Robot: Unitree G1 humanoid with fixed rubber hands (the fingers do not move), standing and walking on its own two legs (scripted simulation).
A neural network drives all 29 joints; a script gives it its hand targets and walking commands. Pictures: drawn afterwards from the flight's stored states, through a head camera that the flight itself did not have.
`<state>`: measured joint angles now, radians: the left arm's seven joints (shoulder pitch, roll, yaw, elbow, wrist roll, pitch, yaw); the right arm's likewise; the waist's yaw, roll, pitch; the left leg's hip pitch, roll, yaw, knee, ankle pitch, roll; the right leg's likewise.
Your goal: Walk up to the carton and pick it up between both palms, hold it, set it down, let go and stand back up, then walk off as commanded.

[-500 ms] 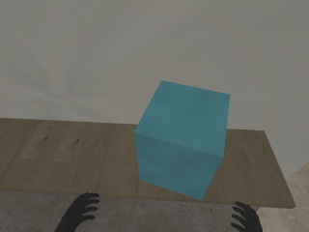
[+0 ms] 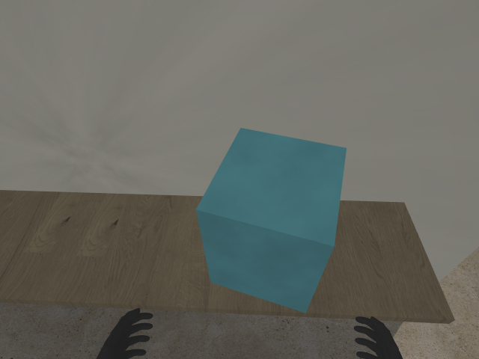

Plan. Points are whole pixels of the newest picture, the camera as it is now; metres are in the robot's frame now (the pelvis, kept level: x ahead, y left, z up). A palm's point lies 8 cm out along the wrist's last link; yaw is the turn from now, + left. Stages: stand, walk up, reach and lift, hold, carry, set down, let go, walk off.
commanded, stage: set down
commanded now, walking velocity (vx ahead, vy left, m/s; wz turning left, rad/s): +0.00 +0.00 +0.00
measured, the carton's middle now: (273, 220) +0.37 -0.03 +0.01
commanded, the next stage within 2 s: let go in 0.44 s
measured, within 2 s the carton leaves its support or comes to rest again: neither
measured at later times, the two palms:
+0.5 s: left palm out of the picture +0.15 +0.22 -0.07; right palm out of the picture +0.14 -0.24 -0.08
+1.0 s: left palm out of the picture +0.13 +0.23 -0.08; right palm out of the picture +0.13 -0.24 -0.09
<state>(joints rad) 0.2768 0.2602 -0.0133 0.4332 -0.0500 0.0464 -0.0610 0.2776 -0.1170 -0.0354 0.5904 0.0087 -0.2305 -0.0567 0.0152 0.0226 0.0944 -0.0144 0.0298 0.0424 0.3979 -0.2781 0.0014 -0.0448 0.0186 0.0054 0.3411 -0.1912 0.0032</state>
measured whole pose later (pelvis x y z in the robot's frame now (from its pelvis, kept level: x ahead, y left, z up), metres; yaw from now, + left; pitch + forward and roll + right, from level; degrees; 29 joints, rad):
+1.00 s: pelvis -0.02 -0.01 +0.00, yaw +0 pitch -4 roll +0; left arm 0.19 0.21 0.00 0.56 0.02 0.08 0.02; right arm 0.19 -0.20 -0.04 0.72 -0.04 -0.13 0.03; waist 0.02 0.00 0.06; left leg -0.10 0.02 0.05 0.42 -0.26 0.00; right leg -0.16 0.01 0.00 0.43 -0.20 -0.01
